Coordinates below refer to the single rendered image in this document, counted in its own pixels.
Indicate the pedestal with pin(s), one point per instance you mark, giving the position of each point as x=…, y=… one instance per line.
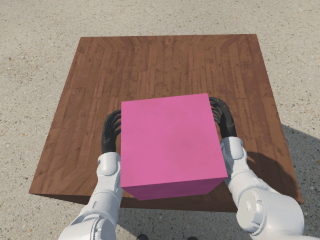
x=109, y=70

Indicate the robot right forearm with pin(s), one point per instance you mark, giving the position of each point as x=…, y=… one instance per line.
x=240, y=176

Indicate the robot left forearm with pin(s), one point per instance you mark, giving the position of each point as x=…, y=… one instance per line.
x=106, y=198

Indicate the right robot hand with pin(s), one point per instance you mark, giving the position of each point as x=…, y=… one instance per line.
x=224, y=118

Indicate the left robot hand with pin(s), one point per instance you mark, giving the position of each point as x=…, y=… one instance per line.
x=109, y=135

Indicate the carton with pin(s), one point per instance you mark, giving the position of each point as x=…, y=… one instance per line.
x=170, y=147

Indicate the right robot upper arm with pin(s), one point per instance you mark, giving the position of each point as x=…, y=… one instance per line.
x=267, y=215

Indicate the left robot upper arm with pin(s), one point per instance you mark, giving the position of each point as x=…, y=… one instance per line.
x=95, y=229

